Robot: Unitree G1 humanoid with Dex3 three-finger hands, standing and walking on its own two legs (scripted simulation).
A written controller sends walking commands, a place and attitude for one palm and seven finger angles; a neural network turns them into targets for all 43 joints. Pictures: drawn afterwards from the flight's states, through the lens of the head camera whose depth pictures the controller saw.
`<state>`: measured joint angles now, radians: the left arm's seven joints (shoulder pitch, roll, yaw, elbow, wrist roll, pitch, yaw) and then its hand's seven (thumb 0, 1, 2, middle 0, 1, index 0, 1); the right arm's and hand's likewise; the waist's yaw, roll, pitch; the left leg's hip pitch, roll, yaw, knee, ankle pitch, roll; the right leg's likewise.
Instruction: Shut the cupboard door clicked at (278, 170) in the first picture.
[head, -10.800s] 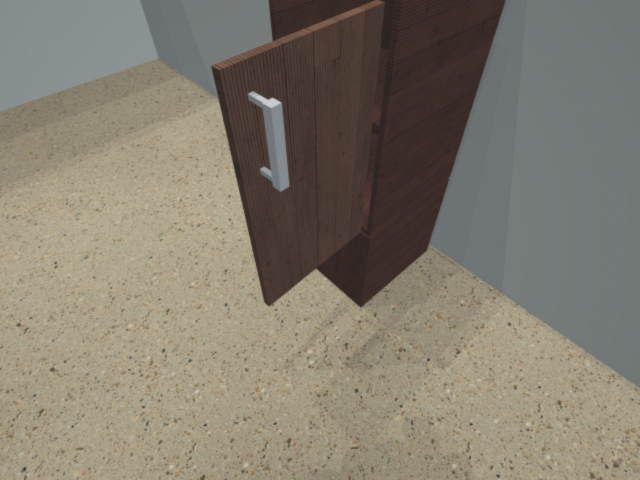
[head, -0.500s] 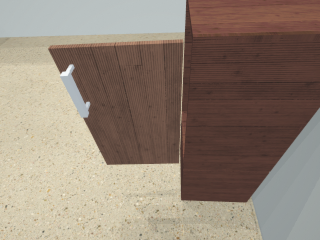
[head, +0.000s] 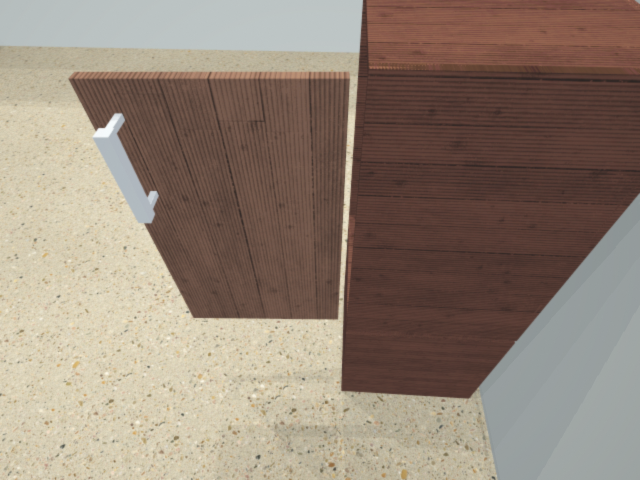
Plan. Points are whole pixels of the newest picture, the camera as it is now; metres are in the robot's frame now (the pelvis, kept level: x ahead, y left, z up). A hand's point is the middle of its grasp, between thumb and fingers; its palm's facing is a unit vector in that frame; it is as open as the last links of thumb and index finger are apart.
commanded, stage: shuffle to correct the standing spot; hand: left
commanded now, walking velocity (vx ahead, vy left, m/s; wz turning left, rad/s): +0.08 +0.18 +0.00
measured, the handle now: (132, 171) +0.48 +0.30 +0.12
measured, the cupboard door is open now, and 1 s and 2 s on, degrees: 93 93 93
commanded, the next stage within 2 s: come to a stop and stand still in 0.38 s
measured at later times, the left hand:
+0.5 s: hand out of the picture +0.05 +0.25 -0.16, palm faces +0.10 -0.95 -0.31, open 7.4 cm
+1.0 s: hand out of the picture +0.07 +0.26 -0.16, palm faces +0.03 -0.96 -0.28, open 7.4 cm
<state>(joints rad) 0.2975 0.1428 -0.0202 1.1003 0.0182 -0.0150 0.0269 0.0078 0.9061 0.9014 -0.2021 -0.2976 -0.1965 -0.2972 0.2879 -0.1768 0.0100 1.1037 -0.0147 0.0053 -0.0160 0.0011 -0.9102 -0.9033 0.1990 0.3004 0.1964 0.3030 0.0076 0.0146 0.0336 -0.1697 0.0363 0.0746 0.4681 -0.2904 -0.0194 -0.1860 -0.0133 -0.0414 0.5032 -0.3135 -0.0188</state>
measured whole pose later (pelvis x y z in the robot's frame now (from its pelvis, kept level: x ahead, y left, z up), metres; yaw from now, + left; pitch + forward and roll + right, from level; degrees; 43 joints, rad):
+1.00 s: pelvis +0.04 +0.08 -0.01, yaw +1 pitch +0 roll +2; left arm 0.28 0.15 0.01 0.98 0.04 0.01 0.03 0.01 0.91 0.90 -0.20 -0.30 -0.19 -0.30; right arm 0.19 -0.20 -0.03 0.98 -0.02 0.05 -0.01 0.00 -0.92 -0.90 0.20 0.30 0.20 0.30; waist 0.00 0.06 0.06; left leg -0.37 0.05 0.04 0.70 -0.35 -0.02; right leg -0.25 0.02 -0.07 0.59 -0.34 -0.08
